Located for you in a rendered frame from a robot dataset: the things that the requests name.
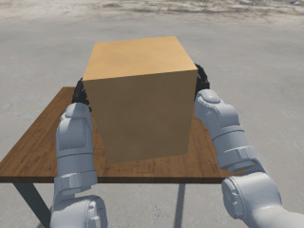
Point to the table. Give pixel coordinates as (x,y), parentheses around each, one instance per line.
(33,159)

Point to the robot right forearm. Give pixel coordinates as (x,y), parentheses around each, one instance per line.
(234,153)

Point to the left robot hand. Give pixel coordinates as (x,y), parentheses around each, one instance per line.
(79,95)

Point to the right robot upper arm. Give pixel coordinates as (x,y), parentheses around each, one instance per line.
(253,198)

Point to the left robot upper arm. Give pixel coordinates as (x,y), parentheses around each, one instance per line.
(81,212)

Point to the carton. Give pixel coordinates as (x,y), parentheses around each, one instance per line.
(141,93)

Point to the right robot hand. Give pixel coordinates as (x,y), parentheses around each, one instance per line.
(202,81)

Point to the robot left forearm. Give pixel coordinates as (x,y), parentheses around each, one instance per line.
(74,153)

